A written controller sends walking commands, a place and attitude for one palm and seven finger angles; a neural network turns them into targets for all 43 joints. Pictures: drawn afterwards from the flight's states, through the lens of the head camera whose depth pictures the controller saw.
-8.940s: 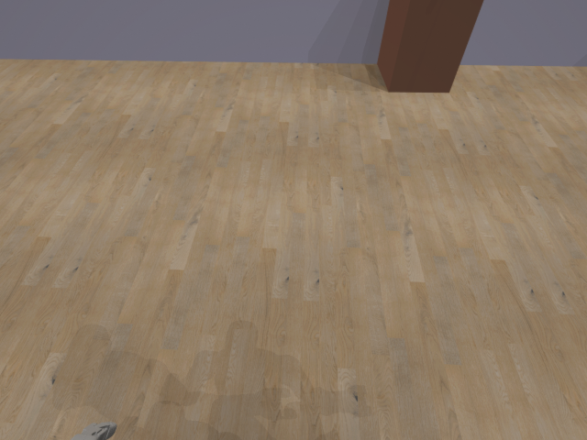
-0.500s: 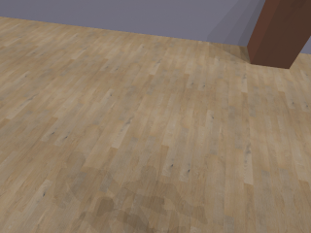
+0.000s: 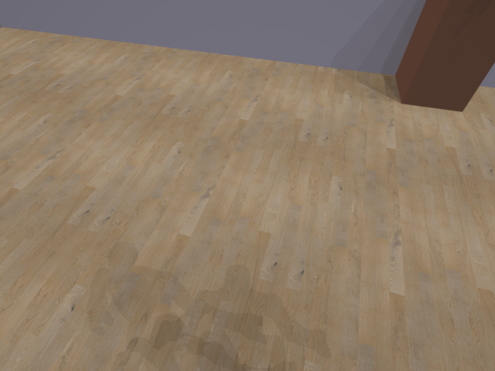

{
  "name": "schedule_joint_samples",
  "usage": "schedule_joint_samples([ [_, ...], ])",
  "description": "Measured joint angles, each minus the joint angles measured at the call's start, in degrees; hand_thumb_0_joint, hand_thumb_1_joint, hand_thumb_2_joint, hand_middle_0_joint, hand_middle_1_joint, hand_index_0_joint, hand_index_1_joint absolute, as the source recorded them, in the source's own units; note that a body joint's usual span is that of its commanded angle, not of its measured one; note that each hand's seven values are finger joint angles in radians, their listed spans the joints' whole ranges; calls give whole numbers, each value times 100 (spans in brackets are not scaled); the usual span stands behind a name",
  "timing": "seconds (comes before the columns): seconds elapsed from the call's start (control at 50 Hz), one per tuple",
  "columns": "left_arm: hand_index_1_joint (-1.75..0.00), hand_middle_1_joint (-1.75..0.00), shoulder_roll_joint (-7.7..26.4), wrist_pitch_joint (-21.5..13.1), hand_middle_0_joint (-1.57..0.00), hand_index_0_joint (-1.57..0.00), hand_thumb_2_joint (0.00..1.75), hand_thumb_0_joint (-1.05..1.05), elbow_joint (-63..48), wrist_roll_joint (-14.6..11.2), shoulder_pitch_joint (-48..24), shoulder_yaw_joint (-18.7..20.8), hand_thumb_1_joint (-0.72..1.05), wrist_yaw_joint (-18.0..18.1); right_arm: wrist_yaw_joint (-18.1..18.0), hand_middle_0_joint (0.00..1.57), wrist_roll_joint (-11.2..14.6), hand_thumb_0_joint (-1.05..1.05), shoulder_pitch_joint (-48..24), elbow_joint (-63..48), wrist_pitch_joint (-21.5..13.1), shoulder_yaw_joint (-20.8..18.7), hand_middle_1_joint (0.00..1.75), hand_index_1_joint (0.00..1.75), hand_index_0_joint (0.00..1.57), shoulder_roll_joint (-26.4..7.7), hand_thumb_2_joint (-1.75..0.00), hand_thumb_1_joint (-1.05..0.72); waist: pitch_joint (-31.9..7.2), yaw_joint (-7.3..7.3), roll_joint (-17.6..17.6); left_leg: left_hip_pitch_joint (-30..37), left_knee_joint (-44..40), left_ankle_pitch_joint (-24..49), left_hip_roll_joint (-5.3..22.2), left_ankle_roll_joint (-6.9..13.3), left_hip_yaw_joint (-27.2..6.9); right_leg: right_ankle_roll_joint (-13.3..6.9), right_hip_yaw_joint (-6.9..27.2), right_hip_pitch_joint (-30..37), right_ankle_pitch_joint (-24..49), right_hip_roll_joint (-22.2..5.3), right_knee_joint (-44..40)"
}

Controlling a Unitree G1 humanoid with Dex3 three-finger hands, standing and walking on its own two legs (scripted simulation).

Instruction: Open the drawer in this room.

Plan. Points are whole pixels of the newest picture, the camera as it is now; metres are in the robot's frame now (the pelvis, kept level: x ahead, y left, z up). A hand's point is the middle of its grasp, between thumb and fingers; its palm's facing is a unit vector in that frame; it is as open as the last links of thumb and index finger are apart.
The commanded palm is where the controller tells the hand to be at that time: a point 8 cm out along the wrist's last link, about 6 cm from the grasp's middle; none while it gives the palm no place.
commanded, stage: stand and wait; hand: left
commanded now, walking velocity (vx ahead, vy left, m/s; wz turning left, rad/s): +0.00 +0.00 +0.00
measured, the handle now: out of the picture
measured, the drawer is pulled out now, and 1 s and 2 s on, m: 0.00 0.00 0.00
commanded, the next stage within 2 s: turn or walk to find it in 0.18 s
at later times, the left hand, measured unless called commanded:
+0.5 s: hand out of the picture +0.05 +0.24 -0.17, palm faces +0.01 -0.95 -0.31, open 7.4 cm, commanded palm none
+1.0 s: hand out of the picture +0.04 +0.24 -0.16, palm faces +0.01 -0.95 -0.31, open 7.4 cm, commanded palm none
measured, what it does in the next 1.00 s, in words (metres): stands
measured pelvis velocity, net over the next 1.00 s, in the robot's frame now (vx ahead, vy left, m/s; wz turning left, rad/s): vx -0.01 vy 0.00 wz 0.03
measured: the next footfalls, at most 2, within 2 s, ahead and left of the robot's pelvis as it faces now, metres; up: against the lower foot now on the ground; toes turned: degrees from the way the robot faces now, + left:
none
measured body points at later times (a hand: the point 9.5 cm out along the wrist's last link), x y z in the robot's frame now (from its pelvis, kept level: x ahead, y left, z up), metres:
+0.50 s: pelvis -0.01 +0.00 +0.00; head +0.01 +0.00 +0.45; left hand +0.05 +0.29 -0.14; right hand +0.07 -0.28 -0.15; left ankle -0.03 +0.11 -0.75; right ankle -0.01 -0.12 -0.75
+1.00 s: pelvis -0.01 +0.00 +0.00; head +0.00 +0.00 +0.45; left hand +0.04 +0.29 -0.14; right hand +0.08 -0.29 -0.14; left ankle -0.03 +0.11 -0.75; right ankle -0.01 -0.12 -0.75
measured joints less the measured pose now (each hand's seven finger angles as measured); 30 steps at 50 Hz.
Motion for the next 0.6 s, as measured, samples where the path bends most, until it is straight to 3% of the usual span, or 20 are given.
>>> schedule_joint_samples([
  [0.24, -30, -30, 4, 6, -20, -20, 90, 1, -4, 4, -9, -2, 91, -7, 8, 20, 1, 0, -7, -6, -4, 2, 29, 30, 20, -18, -90, -91, 21, -7, 11, -31, -7, 24, -14, 8, -8, 7, -7, -33, 13, -14, 9],
  [0.4, -30, -30, -96, 114, -20, -20, 90, 1, -173, -13, -83, 31, 91, 79, 7, 20, -16, 0, 74, -101, 133, -30, 29, 30, 20, 66, -90, -91, 78, -52, 7, -372, 409, -106, -91, 14, -207, 32, -196, -305, -224, -129, 470],
  [0.6, -30, -30, -243, 28, -20, -20, 90, 1, 15, 6, 124, -65, 91, 0, 45, 20, 16, 0, -28, 15, 44, 11, 29, 30, 20, 306, -90, -91, 114, 41, 51, -218, 299, -86, -12, -8, -105, -14, -97, -173, -116, -34, 288],
])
